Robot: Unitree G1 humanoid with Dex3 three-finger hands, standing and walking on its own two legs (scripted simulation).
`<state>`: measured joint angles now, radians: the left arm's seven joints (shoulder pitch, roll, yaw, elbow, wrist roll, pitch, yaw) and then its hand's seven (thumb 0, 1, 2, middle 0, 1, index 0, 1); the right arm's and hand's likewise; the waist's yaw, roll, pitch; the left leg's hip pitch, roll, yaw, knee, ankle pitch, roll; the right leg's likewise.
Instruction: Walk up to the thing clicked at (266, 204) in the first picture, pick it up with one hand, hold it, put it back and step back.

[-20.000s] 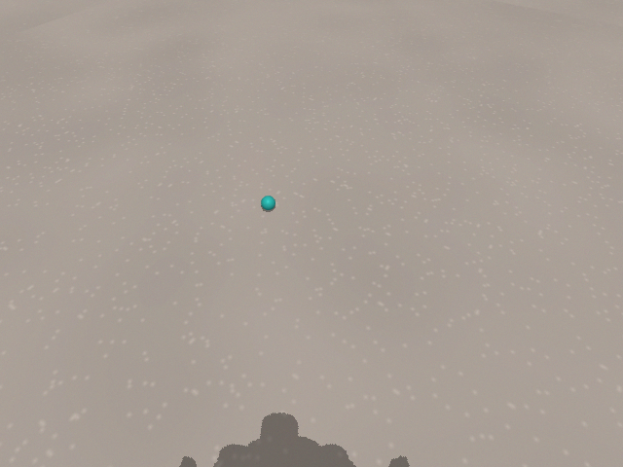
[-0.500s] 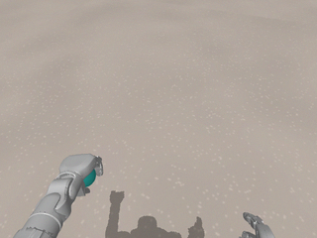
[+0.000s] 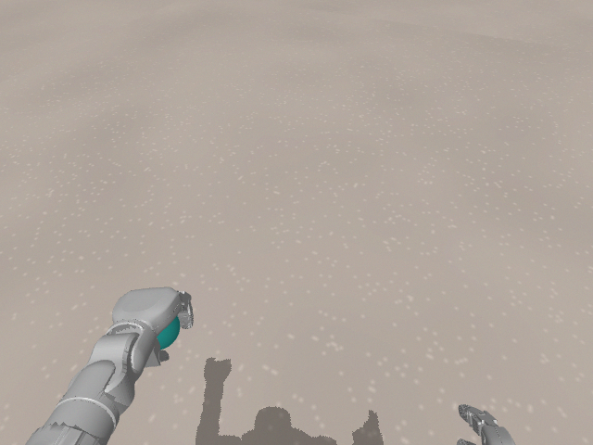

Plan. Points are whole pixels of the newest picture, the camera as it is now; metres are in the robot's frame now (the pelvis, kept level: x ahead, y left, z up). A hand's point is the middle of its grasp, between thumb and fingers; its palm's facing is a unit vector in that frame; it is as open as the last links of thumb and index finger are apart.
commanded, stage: crouch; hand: left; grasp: from above
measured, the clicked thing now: (158, 328) +0.31 +0.23 -0.05
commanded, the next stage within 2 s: lower in 1.94 s
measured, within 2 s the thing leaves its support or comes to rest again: neither
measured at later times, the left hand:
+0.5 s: hand (177, 364) +0.30 +0.23 -0.18, palm faces -0.44 +0.03 -0.90, open 7.7 cm
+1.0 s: hand (206, 390) +0.34 +0.23 -0.43, palm faces -0.48 -0.01 -0.88, open 7.6 cm
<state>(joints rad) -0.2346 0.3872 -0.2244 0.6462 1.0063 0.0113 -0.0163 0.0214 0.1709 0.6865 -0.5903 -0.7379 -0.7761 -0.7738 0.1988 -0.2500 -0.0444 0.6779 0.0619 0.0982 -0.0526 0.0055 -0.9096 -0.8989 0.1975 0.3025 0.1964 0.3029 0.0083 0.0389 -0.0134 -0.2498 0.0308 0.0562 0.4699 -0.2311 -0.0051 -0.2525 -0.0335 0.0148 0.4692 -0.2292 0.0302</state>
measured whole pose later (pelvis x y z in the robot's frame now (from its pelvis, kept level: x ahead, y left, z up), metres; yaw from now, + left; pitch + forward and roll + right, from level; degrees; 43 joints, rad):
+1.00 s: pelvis -0.06 +0.00 -0.27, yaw +0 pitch +36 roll -4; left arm -0.70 0.46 -0.02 1.24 1.20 -0.11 0.40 -0.02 0.20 0.50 -0.70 -0.59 -0.88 -0.61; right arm 0.20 -0.22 -0.05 0.76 -0.08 -0.06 0.02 0.00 -0.90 -0.89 0.20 0.30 0.20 0.30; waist -0.15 0.05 -0.20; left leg -1.85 0.04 -0.04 1.84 -0.63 0.01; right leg -1.80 -0.03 -0.01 1.80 -0.64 0.04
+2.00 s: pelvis -0.08 +0.00 -0.42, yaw -3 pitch +35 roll -6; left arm -0.90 0.62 0.09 1.45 1.26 -0.17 0.45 -0.03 0.19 0.49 -0.72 -0.57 -0.90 -0.60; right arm 0.16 -0.27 0.00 0.78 -0.14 -0.09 0.12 0.00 -0.92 -0.90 0.20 0.30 0.20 0.30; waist -0.21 0.00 -0.08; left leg -2.27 0.04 -0.11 2.32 -0.67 -0.01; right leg -2.21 0.00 -0.03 2.26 -0.67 0.04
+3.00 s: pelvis -0.07 +0.00 -0.48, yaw -8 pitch +31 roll -10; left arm -0.94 0.79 0.19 1.65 1.32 -0.23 0.60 -0.03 0.20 0.49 -0.70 -0.57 -0.89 -0.60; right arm 0.10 -0.30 0.10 0.79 -0.26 -0.15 0.23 0.00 -0.90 -0.89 0.20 0.30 0.20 0.30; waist -0.29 -0.06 0.06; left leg -2.38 0.03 -0.21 2.55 -0.72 -0.03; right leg -2.29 0.02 -0.09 2.44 -0.69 0.05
